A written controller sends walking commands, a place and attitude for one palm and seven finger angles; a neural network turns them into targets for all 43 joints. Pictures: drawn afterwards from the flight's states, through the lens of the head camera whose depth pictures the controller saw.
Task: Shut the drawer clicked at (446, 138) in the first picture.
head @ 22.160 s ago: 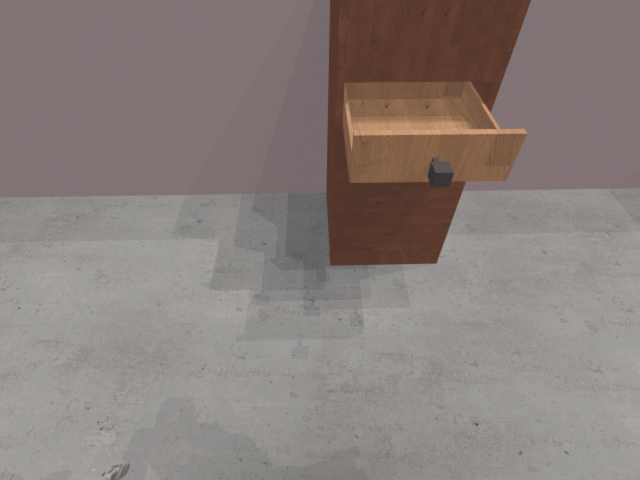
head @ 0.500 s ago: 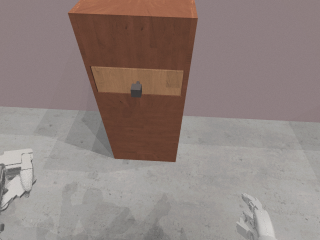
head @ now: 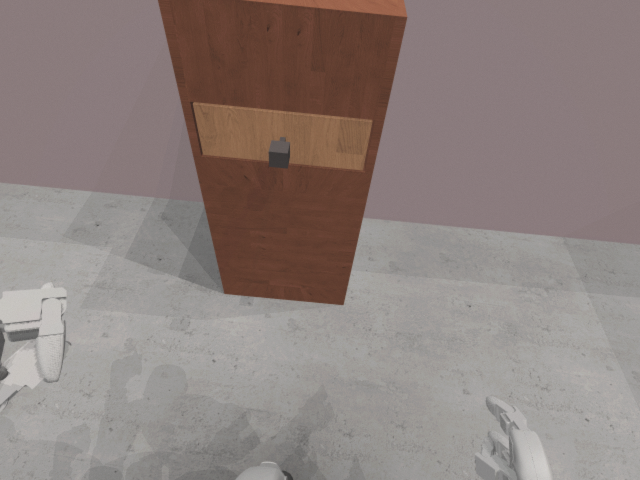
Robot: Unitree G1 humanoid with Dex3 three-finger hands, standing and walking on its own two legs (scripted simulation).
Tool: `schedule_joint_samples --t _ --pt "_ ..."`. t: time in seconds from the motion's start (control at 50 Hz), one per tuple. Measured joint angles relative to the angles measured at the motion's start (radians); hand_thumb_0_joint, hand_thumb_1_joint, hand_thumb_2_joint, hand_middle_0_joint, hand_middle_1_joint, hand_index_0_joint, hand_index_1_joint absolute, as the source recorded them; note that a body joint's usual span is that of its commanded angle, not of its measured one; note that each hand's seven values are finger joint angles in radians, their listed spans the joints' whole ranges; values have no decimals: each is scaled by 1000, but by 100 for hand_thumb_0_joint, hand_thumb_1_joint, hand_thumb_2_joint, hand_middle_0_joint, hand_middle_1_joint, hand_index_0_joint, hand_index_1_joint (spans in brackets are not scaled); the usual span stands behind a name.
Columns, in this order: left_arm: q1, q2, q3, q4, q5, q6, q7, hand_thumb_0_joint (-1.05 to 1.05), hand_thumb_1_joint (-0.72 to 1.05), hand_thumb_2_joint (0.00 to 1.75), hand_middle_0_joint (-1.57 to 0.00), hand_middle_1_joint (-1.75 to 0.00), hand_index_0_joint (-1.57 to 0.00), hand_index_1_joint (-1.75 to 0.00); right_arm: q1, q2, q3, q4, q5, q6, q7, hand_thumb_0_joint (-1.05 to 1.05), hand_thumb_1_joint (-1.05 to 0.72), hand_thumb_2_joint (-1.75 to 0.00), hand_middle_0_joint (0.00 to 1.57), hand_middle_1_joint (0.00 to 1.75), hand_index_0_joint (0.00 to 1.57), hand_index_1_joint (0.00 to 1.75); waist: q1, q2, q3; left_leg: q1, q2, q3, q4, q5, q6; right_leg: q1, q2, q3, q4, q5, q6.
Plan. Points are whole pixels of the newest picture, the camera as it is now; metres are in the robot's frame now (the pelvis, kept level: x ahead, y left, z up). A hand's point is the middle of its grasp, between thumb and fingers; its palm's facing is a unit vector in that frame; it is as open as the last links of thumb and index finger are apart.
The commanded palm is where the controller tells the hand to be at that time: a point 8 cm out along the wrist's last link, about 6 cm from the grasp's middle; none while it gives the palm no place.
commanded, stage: step back with the hand held close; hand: left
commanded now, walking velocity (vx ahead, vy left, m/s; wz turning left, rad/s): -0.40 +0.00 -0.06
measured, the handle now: (280, 149) +0.77 +0.11 -0.06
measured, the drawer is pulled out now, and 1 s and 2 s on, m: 0.00 0.00 0.00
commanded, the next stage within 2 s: stop stepping back and stand still in 0.28 s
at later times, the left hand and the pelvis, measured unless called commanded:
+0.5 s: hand out of the picture +0.11 +0.27 +0.18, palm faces +0.24 -0.89 -0.39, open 3.2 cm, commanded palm +0.06 +0.31 +0.19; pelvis -0.11 +0.06 -0.02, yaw -9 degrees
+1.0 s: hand out of the picture -0.02 +0.35 +0.21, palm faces +0.30 -0.88 -0.38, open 3.3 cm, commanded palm -0.09 +0.40 +0.19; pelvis -0.25 +0.13 +0.01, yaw -6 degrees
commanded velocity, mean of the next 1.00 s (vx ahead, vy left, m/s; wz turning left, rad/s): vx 0.08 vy -0.08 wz -0.03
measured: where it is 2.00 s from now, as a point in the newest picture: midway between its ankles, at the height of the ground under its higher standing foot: outside the picture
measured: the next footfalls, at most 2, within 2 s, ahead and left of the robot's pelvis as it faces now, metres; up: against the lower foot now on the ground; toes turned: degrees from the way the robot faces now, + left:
right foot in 0.40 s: -0.21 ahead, -0.12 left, +0.00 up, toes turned -7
right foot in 0.62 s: -0.15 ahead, -0.04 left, +0.01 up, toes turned -13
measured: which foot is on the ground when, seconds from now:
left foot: down 0.00-0.60, up 0.62-0.82, down 0.84-1.00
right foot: down 0.00-0.08, up 0.10-0.38, down 0.40-0.48, up 0.50-0.60, down 0.62-0.82, up 0.84-1.00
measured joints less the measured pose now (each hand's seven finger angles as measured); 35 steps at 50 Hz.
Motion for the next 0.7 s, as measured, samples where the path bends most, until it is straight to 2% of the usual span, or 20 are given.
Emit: schedule_joint_samples --t 0.04,0.08,0.12,0.16,0.22,0.28,0.34,0.38,0.4,0.42,0.46,0.5,0.52,0.54,0.56,0.6,0.62,0.64,0.68,0.7 --pt "-9 8 12 0 1 -4 8 1 88 90 -141 -160 -141 -159 8 -5 -4 6 -3 7 -7 1 -91 -90 20 30 20 30 -4 -6 -8 5 -2 4 -15 43 8 1 -6 -4 2 1 10" --pt "-28 10 30 6 1 -9 12 1 88 90 -141 -160 -141 -159 10 -11 -3 5 -6 4 -15 1 -91 -90 20 30 20 30 -1 -4 -4 11 4 13 -49 158 42 -10 -4 -6 21 -16 13" --pt "-58 9 48 29 11 -12 9 1 88 90 -141 -160 -141 -159 0 -7 -3 7 -13 -12 -20 1 -91 -90 20 30 20 30 3 2 8 9 11 17 -70 202 71 -54 18 12 167 -96 9" --pt "-84 7 55 51 22 -2 2 1 88 90 -141 -160 -141 -159 -3 6 -1 8 -21 -27 -16 1 -91 -90 20 30 20 30 3 18 11 9 26 11 -114 212 77 -78 53 16 362 -152 5" --pt "-89 14 54 29 16 16 2 1 88 90 -141 -160 -141 -159 7 31 6 10 -26 -47 5 1 -91 -90 20 30 20 30 10 24 -14 0 57 27 -204 241 72 -24 62 -16 454 -225 -7" --pt "-51 15 47 -31 -8 25 7 1 89 90 -141 -160 -141 -160 5 53 18 15 -27 -63 23 1 -91 -90 20 30 20 30 35 8 -55 -13 69 57 -304 297 54 87 36 -63 337 -309 -27" --pt "-24 19 45 -67 -27 16 6 1 89 90 -141 -160 -141 -160 -23 71 29 17 -38 -76 31 1 -90 -90 20 30 20 30 65 -10 -76 -34 74 99 -377 380 17 211 11 -95 78 -351 -55" --pt "-22 36 69 -90 -30 1 14 1 89 90 -141 -160 -141 -160 -63 82 43 12 -39 -80 36 1 -90 -90 20 30 20 30 103 -67 -66 -97 56 149 -296 341 -19 255 -52 -51 -109 -279 -94" --pt "-34 28 68 -89 -27 -10 12 1 89 90 -141 -160 -141 -160 -90 76 49 16 -39 -81 34 1 -90 -90 20 30 20 30 122 -69 -46 -136 55 148 -208 281 -30 247 -72 -25 -130 -220 -73" --pt "-55 8 46 -76 -21 -13 6 1 89 90 -141 -160 -141 -160 -103 65 52 31 -40 -79 28 1 -90 -90 20 30 20 30 121 -35 -23 -146 63 119 -133 209 -32 248 -58 -18 -98 -205 -25" --pt "-84 12 26 -54 -14 -2 -6 1 89 90 -142 -160 -141 -160 -83 65 58 55 -40 -80 20 1 -90 -90 20 30 20 30 106 -23 -9 -110 56 109 -105 185 -28 259 -61 1 -25 -231 39" --pt "-128 16 17 -41 -20 31 -19 1 88 90 -142 -160 -141 -160 -42 62 58 50 -29 -82 12 1 -90 -90 20 30 21 30 76 -17 -10 -61 46 110 -141 326 17 248 -64 -9 86 -289 30" --pt "-157 15 17 -29 -24 51 -21 1 88 90 -142 -160 -141 -160 -31 63 53 48 -25 -84 8 1 -90 -90 20 30 21 30 54 -15 -5 -44 40 110 -156 378 51 224 -54 -9 161 -333 15" --pt "-188 17 20 -12 -28 71 -21 1 88 90 -142 -160 -141 -160 -27 66 50 47 -23 -82 6 1 -90 -90 20 30 21 30 29 -19 5 -25 28 105 -178 390 63 194 -39 -10 234 -372 -1" --pt "-217 21 27 6 -30 89 -21 1 88 90 -142 -160 -141 -160 -25 68 50 45 -23 -76 6 1 -90 -90 20 30 20 30 4 -26 17 -7 15 96 -210 384 44 162 -20 -21 294 -403 -15" --pt "-240 38 44 33 -37 118 -20 1 88 90 -141 -160 -141 -159 -18 67 48 34 -26 -59 15 1 -91 -90 20 30 20 30 -38 -37 37 10 1 94 -270 314 -49 112 19 -80 323 -444 -52" --pt "-219 57 61 23 -39 130 -15 1 88 90 -141 -160 -141 -159 -10 64 48 18 -23 -49 22 1 -91 -90 20 30 20 30 -51 -50 40 -25 -2 117 -212 177 -98 106 22 -115 248 -469 -91" --pt "-176 74 81 -9 -39 137 -11 1 89 90 -141 -160 -141 -159 -3 58 48 9 -11 -42 31 1 -91 -90 20 30 20 30 -50 -74 39 -103 -17 107 25 26 -122 78 7 -112 226 -386 -123" --pt "-64 71 104 -94 -45 149 -22 1 89 90 -141 -160 -141 -159 29 51 29 37 -12 -27 44 1 -91 -90 20 30 20 30 -29 -116 -6 -242 -49 51 584 -59 -113 5 -38 -104 248 -190 -117" --pt "-18 67 110 -127 -47 149 -34 1 89 90 -141 -160 -141 -159 55 53 20 57 -13 -13 44 1 -91 -90 20 30 20 30 -15 -134 -42 -259 -43 40 757 -52 -99 -20 -52 -101 243 -168 -101"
